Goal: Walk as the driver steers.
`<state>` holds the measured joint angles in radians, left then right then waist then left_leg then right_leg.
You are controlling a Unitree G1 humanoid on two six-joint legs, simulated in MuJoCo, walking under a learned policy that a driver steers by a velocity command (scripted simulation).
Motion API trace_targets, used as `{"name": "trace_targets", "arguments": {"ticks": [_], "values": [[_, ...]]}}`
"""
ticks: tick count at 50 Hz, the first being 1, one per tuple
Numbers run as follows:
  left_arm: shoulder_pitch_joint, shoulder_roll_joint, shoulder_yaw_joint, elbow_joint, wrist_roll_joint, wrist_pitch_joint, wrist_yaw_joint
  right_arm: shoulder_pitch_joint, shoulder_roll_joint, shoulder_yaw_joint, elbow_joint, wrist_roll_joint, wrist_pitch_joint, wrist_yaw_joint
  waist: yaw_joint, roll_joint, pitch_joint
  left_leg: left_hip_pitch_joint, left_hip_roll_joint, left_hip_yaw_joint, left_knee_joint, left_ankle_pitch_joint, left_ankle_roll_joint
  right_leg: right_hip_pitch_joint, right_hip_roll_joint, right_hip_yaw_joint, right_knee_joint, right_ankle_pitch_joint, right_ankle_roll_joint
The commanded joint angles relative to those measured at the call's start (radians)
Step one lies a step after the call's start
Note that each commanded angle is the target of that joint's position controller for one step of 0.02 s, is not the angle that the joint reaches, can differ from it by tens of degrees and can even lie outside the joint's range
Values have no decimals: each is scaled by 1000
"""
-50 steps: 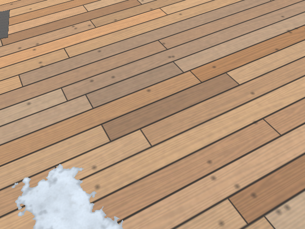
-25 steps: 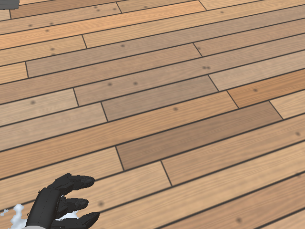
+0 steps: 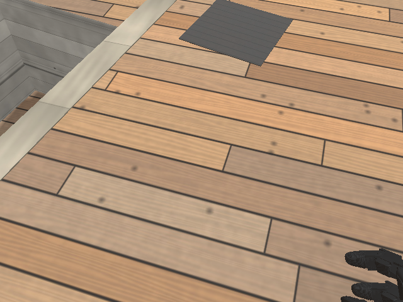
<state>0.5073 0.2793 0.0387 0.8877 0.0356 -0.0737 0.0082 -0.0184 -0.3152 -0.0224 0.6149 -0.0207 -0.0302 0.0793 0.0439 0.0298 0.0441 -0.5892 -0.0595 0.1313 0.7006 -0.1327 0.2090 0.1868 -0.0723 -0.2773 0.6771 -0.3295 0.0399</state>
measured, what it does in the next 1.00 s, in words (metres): walks ahead, turning right: right foot, then left foot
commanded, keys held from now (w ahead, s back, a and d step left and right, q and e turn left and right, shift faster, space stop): w+q+shift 0.04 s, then w+e+shift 0.36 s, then e+shift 0.60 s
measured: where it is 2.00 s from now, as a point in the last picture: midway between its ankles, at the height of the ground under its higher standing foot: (251, 206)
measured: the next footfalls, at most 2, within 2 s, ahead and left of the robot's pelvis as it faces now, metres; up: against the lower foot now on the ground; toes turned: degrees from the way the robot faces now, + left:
right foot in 0.46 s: +0.64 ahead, -0.07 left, +0.00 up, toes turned -5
left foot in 0.84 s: +0.94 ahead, -0.01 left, +0.00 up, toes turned -36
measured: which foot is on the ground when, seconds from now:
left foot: down 0.00-0.46, up 0.48-0.82, down 0.84-1.00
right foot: down 0.00-0.00, up 0.02-0.44, down 0.46-0.82, up 0.84-1.00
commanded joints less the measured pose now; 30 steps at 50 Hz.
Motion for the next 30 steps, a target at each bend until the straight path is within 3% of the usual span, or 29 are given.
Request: {"name": "trace_targets", "arguments": {"ticks": [1,2,3,4,5,6,7,8,10,12,15,17,19,20,21,22,23,24,25,26,27,28,29,30], "values": [[-82,116,20,-250,-2,-19,-12,380,-360,-124,61,-23,42,-47,-106,252,-304,1078,283,-759,-194,-70,252,-988,110,165,1048,-181,9],[-196,171,18,-287,1,-44,-8,435,-331,-130,32,-12,48,-58,-192,55,-401,1074,315,-943,-368,-271,282,-1063,82,348,1031,-84,-5],[-212,160,9,-280,-7,-54,-6,407,-263,-115,62,-8,37,-72,-141,-32,-233,898,326,-876,-449,-311,221,-1072,14,351,913,-28,-22],[-206,139,-1,-260,0,-47,-2,374,-197,-95,82,-7,16,-79,-78,-108,-123,700,297,-767,-457,-244,167,-993,-44,336,785,10,-28],[-187,116,-11,-236,16,-28,-3,328,-163,-79,78,-13,-7,-85,-35,-131,-83,545,260,-669,-453,-165,134,-899,-71,334,724,4,-32],[-152,104,-16,-214,25,-2,-9,304,-124,-61,80,-11,-28,-86,1,-131,-55,415,231,-593,-473,-95,117,-812,-93,335,670,-6,-28],[-146,93,-17,-202,23,19,-17,316,-96,-50,96,-7,-46,-80,13,-120,-40,337,207,-529,-492,-56,103,-764,-109,334,611,-17,-23],[-174,80,-18,-206,14,30,-26,338,-95,-49,116,-6,-60,-74,8,-99,-7,302,190,-467,-518,-16,94,-774,-117,323,553,14,-23],[-299,57,-25,-243,-8,35,-38,384,-106,-54,144,0,-79,-58,-35,-54,60,323,153,-340,-581,99,41,-852,-119,290,389,176,-46],[-389,49,-27,-255,-23,26,-47,401,-84,-47,155,7,-93,-48,-68,-61,92,355,99,-205,-606,248,-30,-839,-86,260,212,352,-80],[-462,28,-31,-265,-40,14,-66,444,-96,-42,182,13,-115,-56,-97,-32,89,450,136,-106,-682,435,-89,-772,-16,212,27,546,-131],[-467,46,-25,-251,-37,9,-71,450,-104,-38,198,7,-118,-69,-91,-19,70,588,150,-46,-667,669,-128,-753,44,165,-47,571,-159],[-428,79,-15,-230,-27,11,-72,449,-139,-42,201,-7,-107,-94,-55,46,-2,721,181,-11,-546,1059,-165,-690,123,115,-64,476,-178],[-364,103,-7,-211,-22,18,-69,438,-161,-47,200,-20,-94,-109,-13,88,-48,770,207,1,-435,1245,-182,-636,161,99,-54,392,-190],[-209,136,6,-164,-17,20,-64,406,-174,-54,191,-36,-74,-123,63,93,-108,776,213,16,-211,1356,-196,-520,206,91,-53,327,-202],[6,169,24,-98,-12,19,-57,348,-192,-61,172,-41,-58,-133,162,79,-181,711,209,17,95,1331,-208,-342,206,131,-96,324,-225],[166,200,47,-59,-3,20,-41,283,-189,-61,155,-26,-57,-131,255,11,-212,523,116,45,533,932,-216,-151,135,240,-169,357,-281],[74,303,76,-73,6,33,-32,379,-17,-26,85,12,-81,-107,51,-417,-279,-99,-98,-53,1029,-417,-307,297,-170,736,-61,830,-467],[31,320,97,-114,-20,34,-35,378,-75,-11,59,13,-91,-109,88,-167,-484,-198,-70,-236,1103,-363,-272,348,-234,970,-193,809,-555],[-32,274,90,-136,-32,37,-22,310,-86,-1,41,7,-97,-105,60,-31,-364,-187,6,-274,1003,-281,-252,194,-214,899,-253,678,-517],[-137,142,50,-204,-60,4,-34,228,-99,-6,-30,33,-122,-86,12,54,-213,-166,16,-319,884,-306,-232,-14,-150,887,-359,474,-454],[-224,114,38,-216,-67,-11,-36,216,-104,-11,-26,29,-119,-82,-49,83,-125,-128,57,-298,776,-273,-223,-186,-120,817,-392,468,-422],[-260,130,40,-236,-56,-17,-32,229,-105,-14,-31,15,-108,-78,-87,76,-48,-64,73,-290,696,-271,-231,-337,-76,762,-424,554,-411],[-282,136,43,-247,-56,-18,-28,226,-115,-17,-41,4,-98,-80,-107,69,-5,-5,81,-266,565,-254,-240,-453,-21,686,-441,624,-386]]}}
